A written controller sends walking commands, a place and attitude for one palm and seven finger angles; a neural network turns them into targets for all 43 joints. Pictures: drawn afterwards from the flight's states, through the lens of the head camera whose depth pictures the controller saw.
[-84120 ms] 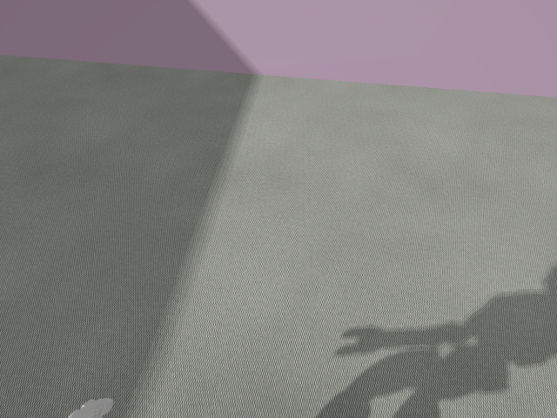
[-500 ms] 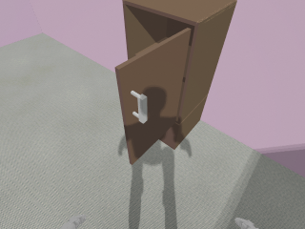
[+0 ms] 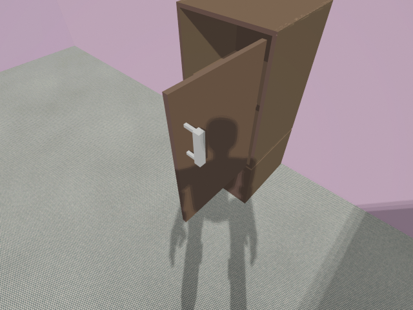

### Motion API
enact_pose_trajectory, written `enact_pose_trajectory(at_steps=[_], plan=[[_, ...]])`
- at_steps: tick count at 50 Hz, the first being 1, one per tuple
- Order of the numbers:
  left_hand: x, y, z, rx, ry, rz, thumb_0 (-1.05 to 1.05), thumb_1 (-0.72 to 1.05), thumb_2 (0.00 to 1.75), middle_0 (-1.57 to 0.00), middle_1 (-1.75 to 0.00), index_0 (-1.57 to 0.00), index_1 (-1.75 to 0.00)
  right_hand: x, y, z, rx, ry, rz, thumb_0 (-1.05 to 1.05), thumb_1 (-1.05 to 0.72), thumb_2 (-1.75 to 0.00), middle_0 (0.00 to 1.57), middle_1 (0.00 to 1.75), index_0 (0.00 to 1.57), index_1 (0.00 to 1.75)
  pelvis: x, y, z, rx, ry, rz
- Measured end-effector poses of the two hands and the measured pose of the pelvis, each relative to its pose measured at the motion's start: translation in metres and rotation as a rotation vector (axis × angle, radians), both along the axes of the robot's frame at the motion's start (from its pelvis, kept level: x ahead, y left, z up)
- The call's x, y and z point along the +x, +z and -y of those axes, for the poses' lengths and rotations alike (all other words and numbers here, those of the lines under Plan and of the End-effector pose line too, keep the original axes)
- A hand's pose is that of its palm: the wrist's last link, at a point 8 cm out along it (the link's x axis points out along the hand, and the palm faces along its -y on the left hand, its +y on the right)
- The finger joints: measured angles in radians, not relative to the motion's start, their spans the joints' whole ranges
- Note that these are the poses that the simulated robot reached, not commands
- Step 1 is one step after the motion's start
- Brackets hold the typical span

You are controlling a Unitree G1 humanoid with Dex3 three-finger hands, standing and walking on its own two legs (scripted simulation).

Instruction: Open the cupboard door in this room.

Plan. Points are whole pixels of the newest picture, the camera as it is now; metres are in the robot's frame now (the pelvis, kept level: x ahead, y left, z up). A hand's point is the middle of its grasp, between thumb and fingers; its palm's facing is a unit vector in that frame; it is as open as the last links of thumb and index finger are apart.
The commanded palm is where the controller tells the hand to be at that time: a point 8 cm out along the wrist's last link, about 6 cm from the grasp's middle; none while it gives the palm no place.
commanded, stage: let the arm hang, fingers relaxed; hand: left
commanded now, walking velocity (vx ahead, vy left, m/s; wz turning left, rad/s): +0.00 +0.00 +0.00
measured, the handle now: (194, 144) +0.53 +0.07 -0.01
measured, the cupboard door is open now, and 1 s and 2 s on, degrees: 89 89 89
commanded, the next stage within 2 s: look to check the result in 0.36 s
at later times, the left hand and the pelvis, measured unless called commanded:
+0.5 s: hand out of the picture -0.02 +0.14 -0.17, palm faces +0.07 -0.98 -0.17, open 7.4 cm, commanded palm none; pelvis +0.02 -0.01 +0.00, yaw +0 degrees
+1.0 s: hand out of the picture +0.00 +0.13 -0.17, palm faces +0.06 -0.98 -0.16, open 7.4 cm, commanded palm none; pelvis +0.04 -0.02 +0.00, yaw +0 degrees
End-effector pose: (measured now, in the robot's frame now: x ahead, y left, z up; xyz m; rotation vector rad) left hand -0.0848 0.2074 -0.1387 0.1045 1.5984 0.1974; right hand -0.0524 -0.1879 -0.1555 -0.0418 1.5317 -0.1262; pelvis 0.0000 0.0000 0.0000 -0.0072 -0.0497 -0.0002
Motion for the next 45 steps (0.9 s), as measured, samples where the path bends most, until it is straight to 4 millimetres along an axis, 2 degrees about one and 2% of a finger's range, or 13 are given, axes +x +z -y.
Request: enact_pose_trajectory(at_steps=[7, 12, 21, 31, 45], plan=[[0.044, -0.011, 0.024, -0.054, -0.008, 0.128, 0.01, 0.91, 0.9, -0.19, -0.3, -0.19, -0.29, 0.024, -0.001, -0.003, 0.0, -0.001, 0.071, 0.0, -0.91, -0.89, 0.2, 0.3, 0.2, 0.3, 0.003, -0.001, 0.002, 0.005, 0.0, -0.003], [0.064, -0.012, 0.032, -0.069, -0.01, 0.177, 0.0, 0.9, 0.9, -0.2, -0.3, -0.2, -0.29, 0.031, 0.002, 0.007, -0.024, 0.004, 0.081, 0.01, -0.92, -0.89, 0.2, 0.3, 0.2, 0.3, 0.007, -0.001, 0.004, 0.006, 0.003, -0.008], [0.06, -0.009, 0.022, -0.035, -0.007, 0.131, 0.0, 0.91, 0.9, -0.2, -0.3, -0.2, -0.29, 0.037, 0.006, 0.024, -0.057, 0.008, 0.067, 0.0, -0.92, -0.89, 0.2, 0.3, 0.2, 0.3, 0.015, 0.001, 0.009, 0.007, 0.003, -0.011], [0.053, -0.004, 0.014, -0.001, -0.001, 0.08, 0.0, 0.91, 0.9, -0.19, -0.3, -0.19, -0.29, 0.052, 0.005, 0.031, -0.056, 0.031, 0.063, 0.0, -0.91, -0.89, 0.2, 0.3, 0.2, 0.3, 0.023, 0.001, 0.013, 0.01, 0.005, -0.009], [0.074, -0.005, 0.027, -0.018, -0.009, 0.102, 0.0, 0.9, 0.9, -0.19, -0.3, -0.19, -0.29, 0.077, 0.006, 0.043, -0.068, 0.045, 0.084, 0.01, -0.92, -0.89, 0.2, 0.3, 0.2, 0.3, 0.035, 0.002, 0.019, 0.017, 0.001, -0.013]])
